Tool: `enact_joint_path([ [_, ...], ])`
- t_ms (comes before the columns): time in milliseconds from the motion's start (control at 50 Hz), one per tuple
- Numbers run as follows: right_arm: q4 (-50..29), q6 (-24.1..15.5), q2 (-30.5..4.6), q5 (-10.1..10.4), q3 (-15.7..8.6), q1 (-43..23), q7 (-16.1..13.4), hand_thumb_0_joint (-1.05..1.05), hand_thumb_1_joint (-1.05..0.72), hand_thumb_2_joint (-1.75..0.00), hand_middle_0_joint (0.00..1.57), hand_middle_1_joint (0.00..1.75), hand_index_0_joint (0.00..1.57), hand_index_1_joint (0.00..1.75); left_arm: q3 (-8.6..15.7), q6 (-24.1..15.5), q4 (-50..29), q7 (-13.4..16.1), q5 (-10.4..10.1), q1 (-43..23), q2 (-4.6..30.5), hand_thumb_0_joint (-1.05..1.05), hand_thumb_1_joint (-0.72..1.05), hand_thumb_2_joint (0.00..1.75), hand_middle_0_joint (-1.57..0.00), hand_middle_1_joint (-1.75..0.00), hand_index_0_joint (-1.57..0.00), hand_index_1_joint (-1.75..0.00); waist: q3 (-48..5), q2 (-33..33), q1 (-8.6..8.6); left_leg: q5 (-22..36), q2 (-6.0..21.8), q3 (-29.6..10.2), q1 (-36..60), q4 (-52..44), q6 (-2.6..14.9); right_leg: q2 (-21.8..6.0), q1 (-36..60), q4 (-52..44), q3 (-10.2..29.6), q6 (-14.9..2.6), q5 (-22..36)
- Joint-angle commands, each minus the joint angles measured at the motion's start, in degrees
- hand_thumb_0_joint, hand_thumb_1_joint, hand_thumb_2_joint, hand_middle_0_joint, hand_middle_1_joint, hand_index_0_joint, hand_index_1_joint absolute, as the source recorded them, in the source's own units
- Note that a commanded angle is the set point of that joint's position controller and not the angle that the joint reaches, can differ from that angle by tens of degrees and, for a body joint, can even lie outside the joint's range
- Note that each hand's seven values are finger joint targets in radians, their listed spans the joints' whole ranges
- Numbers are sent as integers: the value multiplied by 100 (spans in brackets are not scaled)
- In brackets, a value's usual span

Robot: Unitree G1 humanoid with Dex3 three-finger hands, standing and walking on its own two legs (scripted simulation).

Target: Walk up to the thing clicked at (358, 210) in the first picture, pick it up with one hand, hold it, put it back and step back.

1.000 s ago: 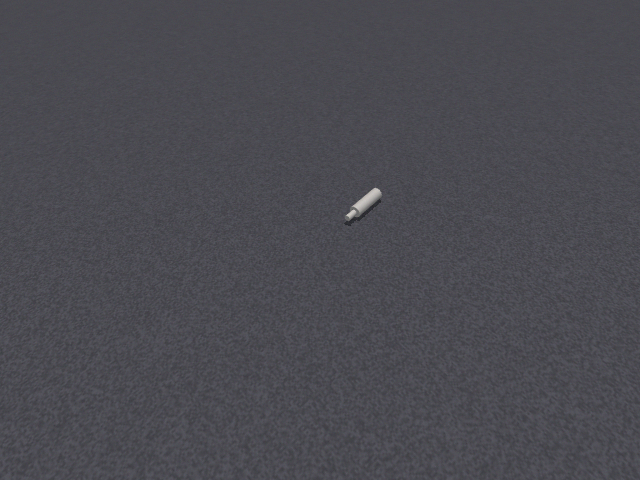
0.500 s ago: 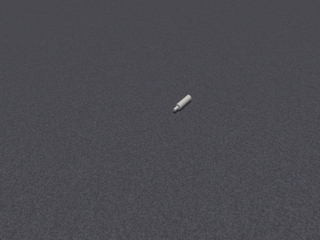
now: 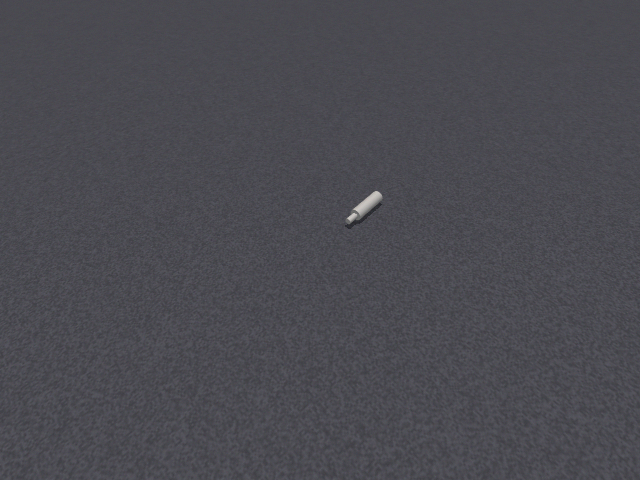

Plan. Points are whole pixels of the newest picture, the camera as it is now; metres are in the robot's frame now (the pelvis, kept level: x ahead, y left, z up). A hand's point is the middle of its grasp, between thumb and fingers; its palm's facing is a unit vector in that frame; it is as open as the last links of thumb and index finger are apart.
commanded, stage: stand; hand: left
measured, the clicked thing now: (363, 208) +1.37 -0.14 -0.75
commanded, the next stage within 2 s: walk up in 0.12 s
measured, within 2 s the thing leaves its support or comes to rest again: neither
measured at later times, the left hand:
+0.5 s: hand out of the picture +0.11 +0.23 -0.14, palm faces +0.21 -0.90 -0.37, open 7.4 cm
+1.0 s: hand (261, 469) +0.19 +0.13 -0.17, palm faces +0.41 -0.85 -0.33, open 7.4 cm
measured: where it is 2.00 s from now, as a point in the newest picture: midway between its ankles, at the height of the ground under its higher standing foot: (417, 328)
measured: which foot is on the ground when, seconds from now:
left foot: down 0.00-0.40, up 0.42-0.68, down 0.70-1.00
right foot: down 0.00-0.18, up 0.20-0.36, down 0.38-0.70, up 0.72-1.00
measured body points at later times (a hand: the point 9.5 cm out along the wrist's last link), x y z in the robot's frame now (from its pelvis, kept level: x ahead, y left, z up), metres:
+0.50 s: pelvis +0.08 -0.08 -0.01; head +0.08 -0.06 +0.43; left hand +0.09 +0.28 -0.12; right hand +0.19 -0.42 -0.11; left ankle +0.03 +0.06 -0.70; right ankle +0.05 -0.19 -0.75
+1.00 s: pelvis +0.29 -0.16 -0.04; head +0.27 -0.14 +0.41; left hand +0.17 +0.17 -0.15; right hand +0.51 -0.43 -0.11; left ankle +0.25 +0.03 -0.75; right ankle +0.43 -0.28 -0.73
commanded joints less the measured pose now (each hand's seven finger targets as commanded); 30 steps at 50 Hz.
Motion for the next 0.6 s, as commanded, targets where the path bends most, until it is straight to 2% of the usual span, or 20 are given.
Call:
enact_joint_path([
  [0, -318, -136, -1231, 25, -221, -206, -77, 0, -90, -90, 20, 30, 20, 30, 252, -100, -340, 91, -25, -156, 1214, 0, 90, 90, -20, -30, -20, -30, -516, 84, 14, 867, 668, -555, 178, -298, 193, -710, 33, -250, 535, -167, 805],
  [80, -303, -143, -1230, 33, -218, -196, -74, 0, -90, -90, 20, 30, 20, 30, 240, -103, -322, 82, -29, -110, 1190, 0, 90, 90, -20, -30, -20, -30, -455, 44, 30, 875, 672, -559, 213, -297, 189, -700, -20, -285, 534, -160, 754],
  [100, -574, -258, -2139, 128, -688, 663, -40, 0, -90, -90, 20, 30, 20, 30, 896, -77, -1053, -147, 253, -373, 2056, 0, 90, 90, -20, -30, -20, -30, -867, -697, -7, -1635, 795, -1432, -586, 68, 572, -575, 260, 631, 233, -359, -2191],
  [120, -512, -285, -2332, 74, -777, 706, -23, 0, -90, -90, 20, 30, 20, 30, 909, -21, -1140, -238, 340, -564, 2043, 0, 90, 90, -20, -30, -20, -30, -345, -343, -42, -2732, 887, -1831, -1184, -173, 608, -585, -291, 1037, 403, -454, -3030],
  [140, -655, -333, -2416, 29, -864, 555, -10, 0, -90, -90, 20, 30, 20, 30, 900, 5, -1355, -346, 337, -480, 1827, 0, 90, 90, -20, -30, -20, -30, -221, 204, 28, -3084, 1055, -2250, -959, -305, 744, -522, -1057, 1449, 515, -476, -2905],
  [180, -982, -405, -2360, -46, -940, 390, -28, 0, -90, -90, 20, 30, 20, 30, 922, 27, -1581, -474, 286, -396, 1548, 0, 90, 90, -20, -30, -20, -30, 67, 737, 160, -2961, 1563, -3406, -1067, -606, 1099, -345, -1690, 2535, 815, -381, -1832],
  [200, -1073, -445, -2222, -185, -909, 546, -21, 0, -90, -90, 20, 30, 20, 30, 1030, 93, -1536, -565, 326, -533, 1448, 0, 90, 90, -20, -30, -20, -30, -53, 539, 157, -2640, 1537, -3351, -794, -623, 1345, -230, -2023, 2622, 697, -241, -1937],
  [240, -1213, -478, -2247, -195, -974, 778, -46, 0, -90, -90, 20, 30, 20, 30, 1014, 111, -1707, -644, 340, -492, 1382, 0, 90, 90, -20, -30, -20, -30, -414, 688, 118, -2889, 1612, -3383, -230, -607, 1481, -314, -2400, 2690, 861, -198, -2183],
  [320, -1344, -416, -2239, -155, -978, 636, -55, 0, -90, -90, 20, 30, 20, 30, 1071, 35, -1793, -677, 343, -364, 1466, 0, 90, 90, -20, -30, -20, -30, -315, 986, 237, -2173, 1221, -2631, -787, -276, 1180, -238, -1424, 1954, 578, -159, -2035],
  [340, -1417, -397, -2205, -157, -951, 432, -47, 0, -90, -90, 20, 30, 20, 30, 1091, 19, -1714, -661, 333, 11, 1450, 0, 90, 90, -20, -30, -20, -30, -464, 939, 488, -1915, 969, -2234, -1181, 62, 1027, -180, -636, 1414, 398, -177, -1679],
  [360, -1557, -369, -2042, -157, -879, 114, -41, 0, -90, -90, 20, 30, 20, 30, 1150, -16, -1503, -615, 346, 734, 1534, 0, 90, 90, -20, -30, -20, -30, -667, 600, 938, -1710, 443, -1506, -2244, 831, 726, 5, 1042, 543, 27, -237, -1227],
  [380, -1747, -369, -1510, -151, -704, -176, -72, 0, -90, -90, 20, 30, 20, 30, 1311, -32, -1299, -520, 424, 1721, 1997, 0, 90, 90, -20, -30, -20, -30, -871, -768, 1557, -2149, -418, -420, -3800, 2377, 193, -490, 2601, -341, 724, -249, -1941],
  [400, -1916, -382, -1284, -57, -606, -233, -122, 0, -90, -90, 20, 30, 20, 30, 1349, -31, -1487, -472, 438, 1303, 2546, 0, 90, 90, -20, -30, -20, -30, -325, -2160, 1285, -2234, -594, 288, -4947, 3793, 175, -2205, 2109, -1251, 3109, -761, -3331],
  [420, -1801, -420, -1807, -77, -675, -103, -185, 0, -90, -90, 20, 30, 20, 30, 1283, -18, -1797, -487, 374, 625, 2469, 0, 90, 90, -20, -30, -20, -30, 144, -1170, 956, -1933, 220, -16, -4713, 4227, 151, -2675, 1384, -1308, 3295, -1156, -3085],
  [440, -1567, -458, -1872, -35, -635, 196, -126, 0, -90, -90, 20, 30, 20, 30, 1174, -32, -1904, -511, 284, 422, 2221, 0, 90, 90, -20, -30, -20, -30, 381, -471, 689, -1576, 336, -21, -4389, 4211, 234, -2307, 1018, -1079, 2647, -1112, -2060],
  [480, -1443, -482, -1790, 3, -633, 519, -5, 0, -90, -90, 20, 30, 20, 30, 1034, -28, -1875, -458, 247, 248, 1816, 0, 90, 90, -20, -30, -20, -30, 592, -471, 405, -1156, 555, -66, -3664, 3649, 281, -1537, 683, -705, 1190, -933, -732],
  [500, -1439, -504, -1712, 10, -602, 689, 48, 0, -90, -90, 20, 30, 20, 30, 1013, -36, -1880, -454, 223, 264, 1782, 0, 90, 90, -20, -30, -20, -30, 481, -637, 371, -1144, 522, 19, -3408, 3194, 295, -1320, 771, -426, 620, -943, 99],
  [540, -1579, -482, -1575, 50, -583, 675, 106, 0, -90, -90, 20, 30, 20, 30, 968, -29, -1933, -465, 193, 458, 1737, 0, 90, 90, -20, -30, -20, -30, 317, -924, 435, -780, 316, 398, -2941, 2462, 306, -1111, 737, -152, -17, -940, 1291],
  [560, -1678, -477, -1503, 69, -583, 642, 98, 0, -90, -90, 20, 30, 20, 30, 927, -24, -2018, -481, 187, 494, 1725, 0, 90, 90, -20, -30, -20, -30, 191, -995, 429, -543, 204, 563, -2436, 2086, 318, -1053, 508, -67, -230, -890, 1556],
  [580, -1678, -476, -1446, 82, -611, 914, 57, 0, -90, -90, 20, 30, 20, 30, 900, -30, -2144, -498, 172, 370, 1741, 0, 90, 90, -20, -30, -20, -30, -51, -981, 258, -147, 27, 723, -1653, 1659, 331, -1002, 233, 243, -430, -873, 1811],
])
